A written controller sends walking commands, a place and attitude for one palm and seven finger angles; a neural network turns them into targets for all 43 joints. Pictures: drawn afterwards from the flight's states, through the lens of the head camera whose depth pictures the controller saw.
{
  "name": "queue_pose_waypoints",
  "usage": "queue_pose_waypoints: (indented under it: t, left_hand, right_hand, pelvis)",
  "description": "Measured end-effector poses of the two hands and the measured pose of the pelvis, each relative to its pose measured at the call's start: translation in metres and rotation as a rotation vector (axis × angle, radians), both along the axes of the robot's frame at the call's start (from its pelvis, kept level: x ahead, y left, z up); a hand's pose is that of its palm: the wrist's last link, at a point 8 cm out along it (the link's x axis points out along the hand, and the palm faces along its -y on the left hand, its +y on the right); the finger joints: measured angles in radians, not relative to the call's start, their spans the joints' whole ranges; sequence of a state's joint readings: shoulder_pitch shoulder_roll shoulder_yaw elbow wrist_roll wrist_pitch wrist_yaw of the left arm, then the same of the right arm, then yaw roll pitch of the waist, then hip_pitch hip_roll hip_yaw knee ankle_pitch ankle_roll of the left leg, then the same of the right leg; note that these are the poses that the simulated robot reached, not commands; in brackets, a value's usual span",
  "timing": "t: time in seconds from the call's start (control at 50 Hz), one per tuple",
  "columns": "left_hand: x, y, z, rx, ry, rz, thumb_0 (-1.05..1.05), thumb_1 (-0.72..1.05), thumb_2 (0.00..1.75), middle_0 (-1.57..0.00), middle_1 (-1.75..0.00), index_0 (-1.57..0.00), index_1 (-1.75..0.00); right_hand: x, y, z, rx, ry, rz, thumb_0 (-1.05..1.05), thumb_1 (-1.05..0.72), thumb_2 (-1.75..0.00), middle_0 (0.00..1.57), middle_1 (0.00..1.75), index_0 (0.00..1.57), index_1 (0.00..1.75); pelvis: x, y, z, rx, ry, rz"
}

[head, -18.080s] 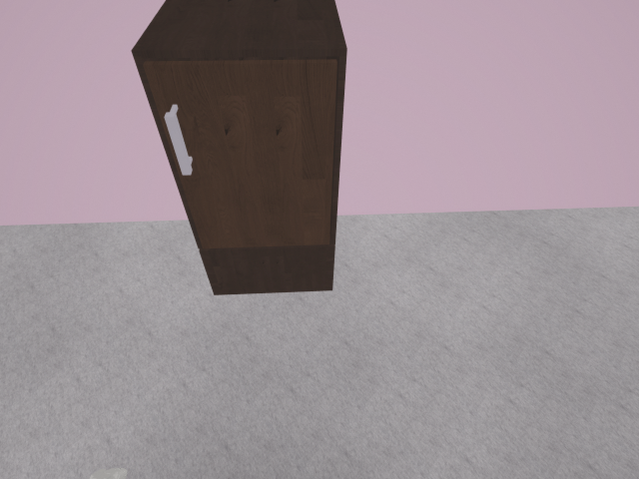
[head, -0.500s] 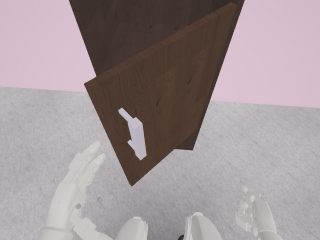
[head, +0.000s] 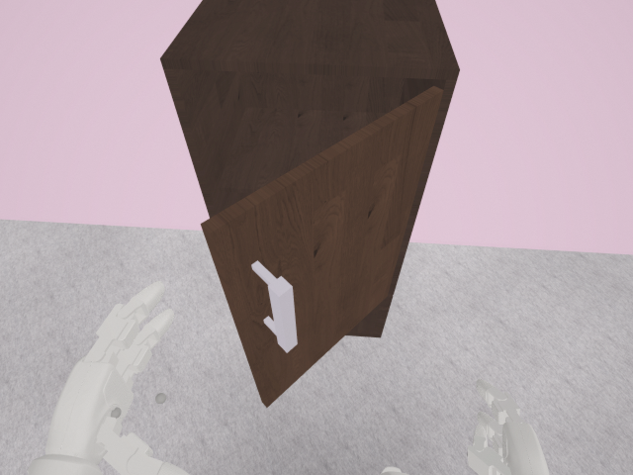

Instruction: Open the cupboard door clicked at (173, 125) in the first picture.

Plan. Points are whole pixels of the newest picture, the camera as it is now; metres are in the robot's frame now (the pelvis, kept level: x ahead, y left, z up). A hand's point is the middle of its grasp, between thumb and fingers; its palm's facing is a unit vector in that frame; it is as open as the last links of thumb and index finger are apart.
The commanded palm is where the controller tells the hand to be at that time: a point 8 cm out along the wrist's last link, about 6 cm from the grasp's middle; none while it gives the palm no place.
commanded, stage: draw the hand back to the body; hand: left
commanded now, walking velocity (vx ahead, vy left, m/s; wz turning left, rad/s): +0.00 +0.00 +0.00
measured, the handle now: (274, 308) +0.33 +0.08 +0.01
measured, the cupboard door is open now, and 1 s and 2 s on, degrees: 48 48 48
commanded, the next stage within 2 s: step back with the hand held close in 1.08 s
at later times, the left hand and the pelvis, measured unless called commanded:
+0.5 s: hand (47, 334) +0.21 +0.24 +0.18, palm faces +0.35 -0.84 -0.43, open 11.6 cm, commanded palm +0.16 +0.29 +0.20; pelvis +0.03 +0.01 +0.06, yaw +0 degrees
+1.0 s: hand (12, 315) +0.20 +0.25 +0.22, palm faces +0.42 -0.80 -0.43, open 7.6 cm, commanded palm +0.15 +0.29 +0.23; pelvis +0.02 -0.01 +0.06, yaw -1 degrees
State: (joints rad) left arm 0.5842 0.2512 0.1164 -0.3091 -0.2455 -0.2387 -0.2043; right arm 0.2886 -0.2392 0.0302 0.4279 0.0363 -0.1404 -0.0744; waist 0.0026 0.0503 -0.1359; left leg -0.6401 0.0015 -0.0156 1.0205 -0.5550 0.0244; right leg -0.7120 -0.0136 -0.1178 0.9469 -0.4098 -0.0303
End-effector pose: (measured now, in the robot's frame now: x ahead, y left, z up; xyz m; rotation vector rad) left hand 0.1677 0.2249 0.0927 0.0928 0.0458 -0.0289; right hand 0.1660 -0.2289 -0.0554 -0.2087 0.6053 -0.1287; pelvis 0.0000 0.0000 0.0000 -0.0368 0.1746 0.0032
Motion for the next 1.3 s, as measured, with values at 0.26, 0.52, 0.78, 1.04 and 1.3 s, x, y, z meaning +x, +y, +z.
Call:
queue_pose_waypoints:
  t: [0.26, 0.52, 0.78, 1.04, 1.3]
  left_hand:
    - [-0.008, 0.035, 0.054, 0.301, 0.073, 0.29, -0.01, -0.16, 0.45, -0.17, -0.3, -0.16, -0.3]
    - [0.001, 0.059, 0.11, 0.373, -0.074, 0.389, 0.0, 0.28, 0.64, -0.19, -0.3, -0.18, -0.3]
    - [-0.001, 0.073, 0.156, 0.434, -0.244, 0.459, 0.01, 0.72, 0.83, -0.2, -0.3, -0.2, -0.3]
    - [-0.008, 0.058, 0.142, 0.405, -0.197, 0.428, 0.01, 0.87, 0.89, -0.21, -0.3, -0.21, -0.3]
    - [-0.011, 0.061, 0.154, 0.437, -0.272, 0.442, 0.02, 0.88, 0.9, -0.21, -0.3, -0.21, -0.3]
  right_hand:
    - [0.02, 0.024, 0.026, 0.009, 0.008, 0.034, 0.02, -0.9, -0.9, 0.2, 0.3, 0.2, 0.3]
    - [0.036, 0.033, 0.039, 0.023, 0.013, 0.094, 0.02, -0.9, -0.9, 0.21, 0.3, 0.21, 0.3]
    - [0.034, 0.013, 0.044, 0.004, 0.036, 0.077, 0.02, -0.9, -0.9, 0.2, 0.3, 0.21, 0.3]
    - [0.014, -0.001, 0.04, 0.008, 0.062, 0.043, 0.02, -0.9, -0.9, 0.2, 0.3, 0.21, 0.3]
    - [0.005, -0.006, 0.042, 0.01, 0.064, 0.036, 0.02, -0.9, -0.9, 0.2, 0.3, 0.21, 0.3]
  pelvis:
    - [0.017, 0.008, 0.038, 0.012, -0.126, 0.005]
    - [0.026, 0.008, 0.058, 0.02, -0.216, -0.001]
    - [0.023, 0.0, 0.064, 0.021, -0.254, -0.009]
    - [0.014, -0.009, 0.065, 0.023, -0.271, -0.019]
    - [0.0, -0.014, 0.065, 0.018, -0.247, -0.005]
